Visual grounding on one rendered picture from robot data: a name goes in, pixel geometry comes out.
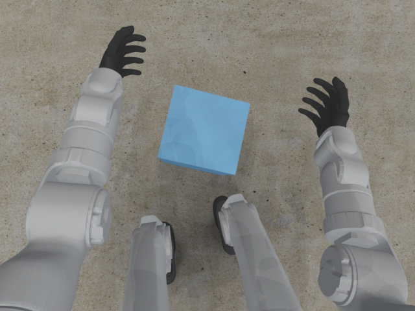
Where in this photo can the left robot upper arm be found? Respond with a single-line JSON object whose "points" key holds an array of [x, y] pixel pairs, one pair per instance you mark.
{"points": [[65, 221]]}

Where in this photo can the robot right thigh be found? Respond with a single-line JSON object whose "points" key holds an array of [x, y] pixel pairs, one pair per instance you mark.
{"points": [[266, 285]]}

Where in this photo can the robot right shin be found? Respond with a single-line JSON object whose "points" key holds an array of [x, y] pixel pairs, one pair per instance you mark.
{"points": [[237, 198]]}

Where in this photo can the robot left hand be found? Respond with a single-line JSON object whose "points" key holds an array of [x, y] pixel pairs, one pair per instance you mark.
{"points": [[113, 57]]}

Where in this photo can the carton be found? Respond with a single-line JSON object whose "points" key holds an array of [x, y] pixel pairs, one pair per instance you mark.
{"points": [[203, 131]]}

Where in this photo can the right robot upper arm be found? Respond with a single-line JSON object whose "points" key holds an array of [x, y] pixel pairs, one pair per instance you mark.
{"points": [[362, 279]]}

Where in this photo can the right robot forearm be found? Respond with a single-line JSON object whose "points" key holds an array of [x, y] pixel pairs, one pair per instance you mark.
{"points": [[344, 178]]}

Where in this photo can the robot right hand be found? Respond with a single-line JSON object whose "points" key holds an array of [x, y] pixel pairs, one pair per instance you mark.
{"points": [[335, 112]]}

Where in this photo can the left robot forearm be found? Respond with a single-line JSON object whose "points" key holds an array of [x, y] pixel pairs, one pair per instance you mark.
{"points": [[84, 153]]}

